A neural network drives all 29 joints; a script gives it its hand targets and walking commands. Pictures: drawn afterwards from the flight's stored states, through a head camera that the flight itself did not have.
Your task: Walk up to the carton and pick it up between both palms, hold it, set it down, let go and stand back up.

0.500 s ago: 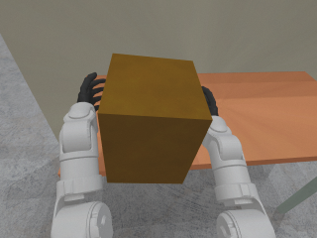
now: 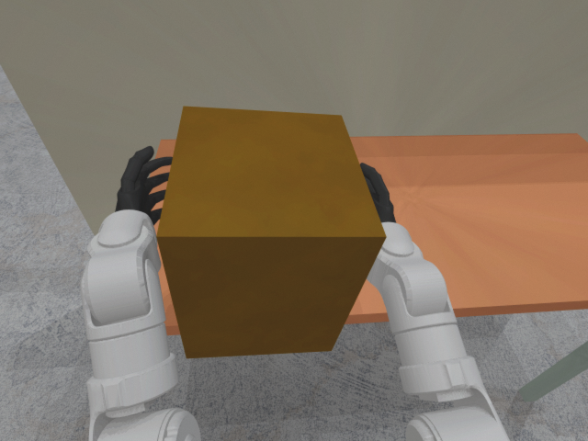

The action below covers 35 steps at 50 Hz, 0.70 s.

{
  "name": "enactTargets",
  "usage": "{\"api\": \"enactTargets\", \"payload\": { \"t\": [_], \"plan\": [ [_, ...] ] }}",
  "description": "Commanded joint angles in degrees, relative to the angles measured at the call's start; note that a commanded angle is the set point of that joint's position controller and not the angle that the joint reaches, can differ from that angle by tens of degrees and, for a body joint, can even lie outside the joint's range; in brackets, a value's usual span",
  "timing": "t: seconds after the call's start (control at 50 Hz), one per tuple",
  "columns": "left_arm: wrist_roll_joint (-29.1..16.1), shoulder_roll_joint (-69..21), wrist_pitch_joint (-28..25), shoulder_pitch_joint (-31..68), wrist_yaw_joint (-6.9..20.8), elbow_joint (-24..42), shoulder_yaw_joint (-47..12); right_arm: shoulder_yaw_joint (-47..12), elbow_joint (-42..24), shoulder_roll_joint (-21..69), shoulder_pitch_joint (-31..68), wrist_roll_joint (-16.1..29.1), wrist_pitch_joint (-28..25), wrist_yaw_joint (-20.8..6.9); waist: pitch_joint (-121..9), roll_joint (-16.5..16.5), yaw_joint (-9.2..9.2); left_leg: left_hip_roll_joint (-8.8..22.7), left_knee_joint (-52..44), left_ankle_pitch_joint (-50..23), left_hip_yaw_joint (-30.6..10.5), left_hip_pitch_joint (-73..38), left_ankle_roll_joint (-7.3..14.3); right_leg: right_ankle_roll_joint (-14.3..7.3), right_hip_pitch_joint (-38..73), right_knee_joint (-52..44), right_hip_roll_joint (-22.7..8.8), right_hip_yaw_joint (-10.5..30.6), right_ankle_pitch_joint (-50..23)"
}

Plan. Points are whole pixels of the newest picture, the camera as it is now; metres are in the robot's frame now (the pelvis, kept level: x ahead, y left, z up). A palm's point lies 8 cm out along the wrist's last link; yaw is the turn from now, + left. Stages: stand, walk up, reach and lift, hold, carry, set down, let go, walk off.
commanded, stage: reach and lift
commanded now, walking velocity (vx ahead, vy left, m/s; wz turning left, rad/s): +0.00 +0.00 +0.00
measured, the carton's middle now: (263, 238) +0.36 +0.01 +0.12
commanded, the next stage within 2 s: hold in 0.62 s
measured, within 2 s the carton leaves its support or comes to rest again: neither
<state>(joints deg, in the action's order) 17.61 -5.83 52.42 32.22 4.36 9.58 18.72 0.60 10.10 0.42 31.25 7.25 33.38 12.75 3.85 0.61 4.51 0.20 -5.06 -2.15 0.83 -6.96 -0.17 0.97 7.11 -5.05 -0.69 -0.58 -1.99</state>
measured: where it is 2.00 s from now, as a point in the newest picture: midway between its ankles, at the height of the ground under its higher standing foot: outside the picture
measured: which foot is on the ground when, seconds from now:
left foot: down 0.00-1.00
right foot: down 0.00-1.00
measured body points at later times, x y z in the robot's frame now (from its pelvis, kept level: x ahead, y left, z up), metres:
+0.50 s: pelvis +0.00 +0.00 +0.00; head +0.00 +0.00 +0.45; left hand +0.36 +0.16 +0.18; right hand +0.37 -0.14 +0.15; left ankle +0.00 +0.12 -0.76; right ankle +0.00 -0.12 -0.76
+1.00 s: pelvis +0.00 +0.00 +0.00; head +0.00 +0.00 +0.45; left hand +0.36 +0.15 +0.18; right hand +0.36 -0.14 +0.15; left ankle +0.00 +0.12 -0.76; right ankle +0.00 -0.12 -0.76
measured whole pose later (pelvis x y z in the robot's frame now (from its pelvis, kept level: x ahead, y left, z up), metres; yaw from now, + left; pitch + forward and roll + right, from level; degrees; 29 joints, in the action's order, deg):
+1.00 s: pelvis +0.00 +0.00 +0.00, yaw -1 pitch -6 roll +0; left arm 17.0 -6.3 52.8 30.6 3.9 11.0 18.3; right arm -1.0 9.4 -0.6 30.0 8.9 32.5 13.7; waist 4.9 1.0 3.7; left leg 0.7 -5.1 -1.8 1.5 -8.8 -0.5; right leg 0.6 8.5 -4.8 -0.2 0.1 -1.8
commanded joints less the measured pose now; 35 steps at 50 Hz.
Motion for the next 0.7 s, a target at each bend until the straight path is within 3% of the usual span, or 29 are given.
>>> {"api": "enactTargets", "payload": {
  "t": [0.0,0.1,0.2,0.4,0.52,0.68],
  "plan": [
    [-8.3,-17.7,-0.3,24.1,8.3,4.1,-20.9,-16.4,-16.6,17.7,35.4,5.1,-4.3,-3.0,-22.1,-1.0,0.0,-1.4,2.0,-12.1,0.7,-6.8,-0.2,3.2,8.6,3.8,2.5,-0.1,-12.0],
    [-8.5,-17.6,-0.2,22.7,8.1,5.8,-20.5,-18.7,-18.0,18.2,35.0,6.3,-4.4,-2.9,-23.8,0.1,-1.04,-1.4,1.4,-14.8,0.7,-7.3,0.0,3.5,11.4,4.4,2.5,0.3,-16.1],
    [-9.0,-17.7,0.0,22.4,7.9,7.6,-21.7,-19.9,-18.6,18.4,34.2,7.2,-4.5,-2.5,-24.2,-0.7,-0.91,-1.6,1.7,-17.4,0.7,-7.9,-0.5,3.5,12.5,4.9,2.5,0.7,-19.3],
    [-9.4,-17.4,-0.1,23.6,7.9,6.0,-22.5,-16.9,-16.5,17.0,33.8,6.0,-4.8,-2.1,-20.1,-2.8,0.14,-1.2,1.9,-12.5,1.0,-7.2,-1.0,2.9,8.0,3.4,2.4,0.4,-11.1],
    [-9.2,-18.1,-1.0,24.2,7.2,4.0,-22.1,-15.7,-15.7,16.5,35.0,4.8,-5.2,-3.0,-21.2,-2.1,0.07,-0.8,1.7,-10.1,0.9,-7.7,-0.8,2.7,5.8,2.7,2.7,-0.2,-6.7],
    [-9.2,-19.0,-1.1,22.8,6.5,5.0,-22.0,-18.4,-17.2,17.8,34.7,6.0,-5.5,-3.4,-24.2,-0.2,-0.74,-1.0,1.9,-14.2,0.7,-8.4,-0.4,2.9,8.7,3.7,2.9,0.1,-12.5]
  ]
}}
